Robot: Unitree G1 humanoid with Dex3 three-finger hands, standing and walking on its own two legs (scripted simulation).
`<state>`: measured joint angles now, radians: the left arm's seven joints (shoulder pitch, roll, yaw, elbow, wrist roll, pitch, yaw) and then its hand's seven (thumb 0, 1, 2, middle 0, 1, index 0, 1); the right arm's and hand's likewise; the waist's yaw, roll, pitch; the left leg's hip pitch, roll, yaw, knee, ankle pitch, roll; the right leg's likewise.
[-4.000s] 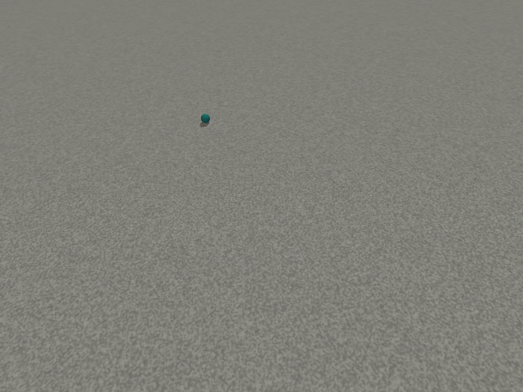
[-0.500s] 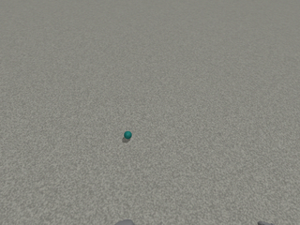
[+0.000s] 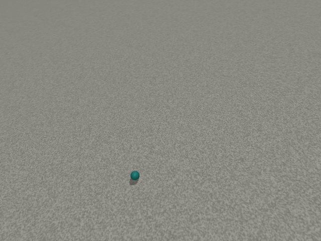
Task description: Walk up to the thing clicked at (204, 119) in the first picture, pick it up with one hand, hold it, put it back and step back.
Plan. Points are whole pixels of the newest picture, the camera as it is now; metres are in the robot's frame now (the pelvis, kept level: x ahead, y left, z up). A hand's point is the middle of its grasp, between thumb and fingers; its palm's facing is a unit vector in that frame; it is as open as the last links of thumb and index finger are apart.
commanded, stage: walk up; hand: left
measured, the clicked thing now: (135, 175) +0.68 +0.30 -0.72
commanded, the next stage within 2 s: none
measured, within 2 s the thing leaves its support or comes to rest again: neither
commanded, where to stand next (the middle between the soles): +0.32 +0.05 m, yaw +1 degrees
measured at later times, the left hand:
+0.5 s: hand out of the picture +0.15 +0.31 -0.15, palm faces +0.04 -0.93 -0.37, open 7.4 cm
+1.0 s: hand (83, 203) +0.28 +0.30 -0.13, palm faces -0.02 -0.90 -0.44, open 7.4 cm
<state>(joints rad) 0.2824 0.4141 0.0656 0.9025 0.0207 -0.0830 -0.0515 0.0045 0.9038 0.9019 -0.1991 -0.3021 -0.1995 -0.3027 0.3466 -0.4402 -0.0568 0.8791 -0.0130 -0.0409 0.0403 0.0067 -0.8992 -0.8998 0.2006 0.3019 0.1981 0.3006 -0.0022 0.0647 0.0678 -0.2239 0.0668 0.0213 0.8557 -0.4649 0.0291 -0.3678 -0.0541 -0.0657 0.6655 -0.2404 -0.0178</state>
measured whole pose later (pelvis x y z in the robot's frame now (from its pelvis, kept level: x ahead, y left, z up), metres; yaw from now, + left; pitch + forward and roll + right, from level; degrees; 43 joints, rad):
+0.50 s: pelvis +0.14 +0.03 +0.00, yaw +3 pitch -3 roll +0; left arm 0.35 0.43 0.04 0.86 0.01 -0.07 -0.02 0.00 0.90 0.90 -0.20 -0.30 -0.20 -0.30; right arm 0.23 -0.40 -0.07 0.86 -0.04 -0.05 0.08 0.01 -0.90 -0.90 0.20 0.30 0.20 0.30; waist 0.03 -0.04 0.10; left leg -0.37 0.03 0.05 0.62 -0.19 0.02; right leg -0.16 -0.09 -0.10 0.74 -0.45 -0.02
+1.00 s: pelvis +0.22 +0.03 +0.00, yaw +0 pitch -4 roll +1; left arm 0.26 0.38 0.02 0.90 0.01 -0.06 0.00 0.00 0.90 0.90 -0.20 -0.30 -0.20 -0.30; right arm 0.23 -0.40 -0.03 0.87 0.00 0.01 0.02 0.01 -0.90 -0.90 0.20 0.30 0.20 0.30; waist 0.01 0.06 0.14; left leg -0.32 0.01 0.03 0.89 -0.55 0.03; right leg -0.37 -0.03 -0.03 0.63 -0.20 -0.02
